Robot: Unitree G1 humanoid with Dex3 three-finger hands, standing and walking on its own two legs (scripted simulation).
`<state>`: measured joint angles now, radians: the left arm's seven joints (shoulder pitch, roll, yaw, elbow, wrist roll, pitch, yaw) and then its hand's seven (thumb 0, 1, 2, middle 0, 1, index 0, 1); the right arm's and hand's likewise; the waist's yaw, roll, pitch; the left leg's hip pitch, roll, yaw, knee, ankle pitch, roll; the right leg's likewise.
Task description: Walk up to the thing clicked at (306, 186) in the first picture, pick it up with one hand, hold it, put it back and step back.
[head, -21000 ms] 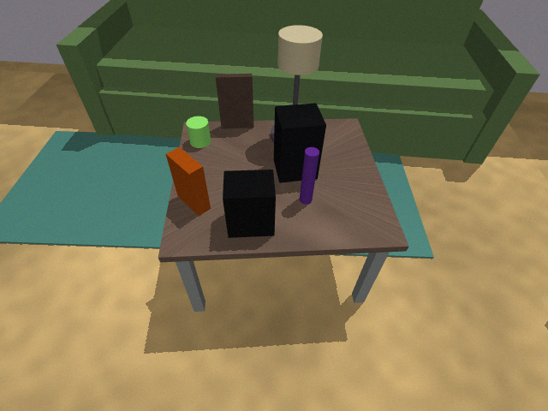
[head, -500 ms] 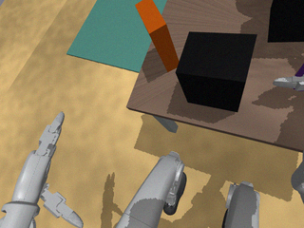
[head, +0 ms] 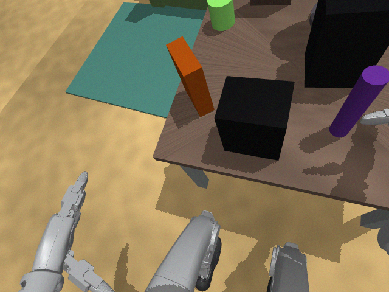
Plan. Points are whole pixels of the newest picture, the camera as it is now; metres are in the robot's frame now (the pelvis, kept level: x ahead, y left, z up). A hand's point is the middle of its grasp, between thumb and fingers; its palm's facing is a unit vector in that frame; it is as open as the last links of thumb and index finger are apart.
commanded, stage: rise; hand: right
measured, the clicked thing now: (354, 107) +0.54 -0.18 -0.06
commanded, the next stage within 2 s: home in 0.10 s
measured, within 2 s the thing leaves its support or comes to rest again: neither
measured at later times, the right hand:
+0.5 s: hand out of the picture +0.48 -0.32 +0.10, palm faces +0.33 +0.89 -0.30, open 17.1 cm
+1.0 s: hand out of the picture +0.28 -0.21 +0.07, palm faces +0.16 +0.96 -0.24, open 17.1 cm
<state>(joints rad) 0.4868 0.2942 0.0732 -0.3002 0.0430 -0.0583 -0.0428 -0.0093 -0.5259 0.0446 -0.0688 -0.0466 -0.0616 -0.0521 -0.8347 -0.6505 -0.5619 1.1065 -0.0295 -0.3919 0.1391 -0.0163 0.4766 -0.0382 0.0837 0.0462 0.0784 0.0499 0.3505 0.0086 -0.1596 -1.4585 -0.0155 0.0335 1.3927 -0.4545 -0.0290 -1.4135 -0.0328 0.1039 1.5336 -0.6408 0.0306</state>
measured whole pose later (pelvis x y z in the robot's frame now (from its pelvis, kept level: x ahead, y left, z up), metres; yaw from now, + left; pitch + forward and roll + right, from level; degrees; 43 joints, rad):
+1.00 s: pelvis +0.07 +0.00 +0.13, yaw -3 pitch +10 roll +2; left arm 0.38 0.20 -0.02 0.15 -0.05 0.13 0.05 0.01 0.89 0.89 -0.20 -0.29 -0.20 -0.30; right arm 0.26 -0.23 -0.05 0.24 0.04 0.09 -0.08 -0.01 0.48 -0.09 0.07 0.06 0.07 0.06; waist 0.02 -0.01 -0.13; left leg -0.63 0.02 0.01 0.85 -0.39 -0.03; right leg -0.56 -0.02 0.05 0.90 -0.51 0.02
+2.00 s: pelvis +0.04 +0.00 +0.11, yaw -3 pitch +9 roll +0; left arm 0.47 0.20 0.00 0.06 -0.04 0.05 0.10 0.01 0.90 0.90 -0.21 -0.30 -0.20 -0.30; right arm 0.47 -0.20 0.00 0.01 0.02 0.10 -0.09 -0.01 0.50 -0.08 0.07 0.06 0.06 0.06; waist 0.00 0.00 -0.12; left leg -0.72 0.03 -0.01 0.96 -0.40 -0.03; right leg -0.64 0.00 0.04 1.00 -0.52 0.02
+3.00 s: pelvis +0.04 +0.00 +0.12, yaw -3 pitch +8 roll +2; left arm 0.30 0.21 -0.02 0.45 -0.02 -0.10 0.14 0.01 0.90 0.90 -0.21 -0.30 -0.20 -0.30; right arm 0.49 -0.20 0.00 -0.05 0.01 0.23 -0.14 -0.01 0.53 -0.06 0.06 0.05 0.06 0.05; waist 0.03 -0.02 -0.10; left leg -0.67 0.01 0.01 0.93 -0.40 -0.03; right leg -0.61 -0.02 0.06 1.00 -0.53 0.02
